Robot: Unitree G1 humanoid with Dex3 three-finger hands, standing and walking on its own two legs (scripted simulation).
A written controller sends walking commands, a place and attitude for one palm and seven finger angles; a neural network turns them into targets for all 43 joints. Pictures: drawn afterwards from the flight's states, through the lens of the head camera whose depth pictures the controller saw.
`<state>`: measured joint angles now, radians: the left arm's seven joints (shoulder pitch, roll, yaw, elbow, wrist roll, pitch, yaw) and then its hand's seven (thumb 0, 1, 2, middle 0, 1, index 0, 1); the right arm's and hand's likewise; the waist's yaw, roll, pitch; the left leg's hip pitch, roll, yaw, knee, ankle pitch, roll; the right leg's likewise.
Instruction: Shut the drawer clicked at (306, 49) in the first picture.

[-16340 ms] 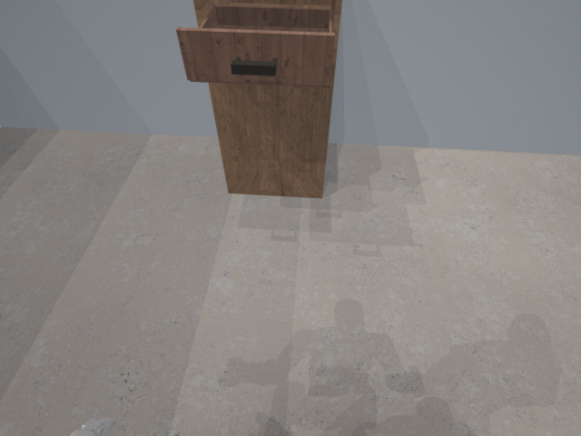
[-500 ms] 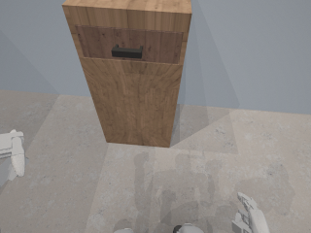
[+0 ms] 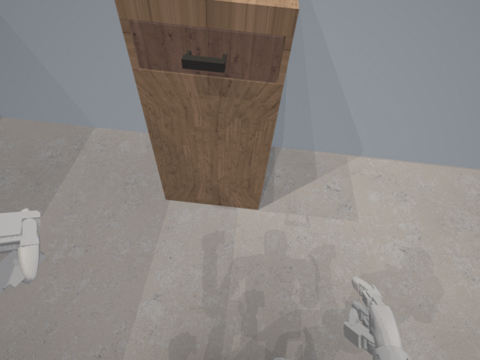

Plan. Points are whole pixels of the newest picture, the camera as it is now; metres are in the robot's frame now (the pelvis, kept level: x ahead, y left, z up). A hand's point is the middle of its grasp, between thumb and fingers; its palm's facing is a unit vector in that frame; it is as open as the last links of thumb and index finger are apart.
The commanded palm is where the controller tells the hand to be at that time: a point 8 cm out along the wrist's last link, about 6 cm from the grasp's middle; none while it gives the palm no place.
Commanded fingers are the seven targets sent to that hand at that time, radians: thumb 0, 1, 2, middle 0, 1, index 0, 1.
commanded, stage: stop stepping back and stand still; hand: left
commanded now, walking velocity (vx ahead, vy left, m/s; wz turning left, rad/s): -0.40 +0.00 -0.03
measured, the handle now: (205, 59) +0.85 +0.16 +0.03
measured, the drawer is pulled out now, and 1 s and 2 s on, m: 0.00 0.00 0.00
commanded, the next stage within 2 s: let the arm hang, fingers relaxed in 0.74 s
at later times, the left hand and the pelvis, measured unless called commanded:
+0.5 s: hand out of the picture +0.09 +0.23 +0.16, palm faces +0.40 -0.80 -0.45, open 3.2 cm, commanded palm +0.03 +0.26 +0.17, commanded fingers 0.00 0.90 0.90 -1.40 -1.60 -1.40 -1.60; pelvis -0.11 -0.01 -0.01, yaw -1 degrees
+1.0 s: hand out of the picture +0.07 +0.24 -0.06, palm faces +0.16 -0.91 -0.39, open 3.1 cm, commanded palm none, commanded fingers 0.00 0.90 0.90 -1.04 -1.21 -1.04 -1.21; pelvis -0.11 +0.00 -0.02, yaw +3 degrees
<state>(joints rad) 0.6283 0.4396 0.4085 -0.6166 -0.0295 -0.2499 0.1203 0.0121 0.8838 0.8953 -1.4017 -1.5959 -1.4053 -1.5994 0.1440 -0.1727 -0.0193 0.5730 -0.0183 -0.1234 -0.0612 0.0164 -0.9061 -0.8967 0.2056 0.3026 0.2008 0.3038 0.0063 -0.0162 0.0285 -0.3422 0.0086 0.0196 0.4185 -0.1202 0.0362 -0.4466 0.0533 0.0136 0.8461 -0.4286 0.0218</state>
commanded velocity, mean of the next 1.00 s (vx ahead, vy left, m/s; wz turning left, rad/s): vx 0.13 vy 0.02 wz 0.00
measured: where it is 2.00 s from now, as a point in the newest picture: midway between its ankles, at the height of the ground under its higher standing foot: outside the picture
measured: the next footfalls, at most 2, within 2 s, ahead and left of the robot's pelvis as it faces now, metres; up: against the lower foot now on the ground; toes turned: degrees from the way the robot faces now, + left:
right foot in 0.16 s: -0.06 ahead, -0.11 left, +0.00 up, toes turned -1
left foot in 0.38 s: -0.03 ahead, +0.12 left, +0.00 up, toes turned +4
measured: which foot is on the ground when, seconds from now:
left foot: down 0.00-0.16, up 0.18-0.36, down 0.38-1.00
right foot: up 0.00-0.14, down 0.16-1.00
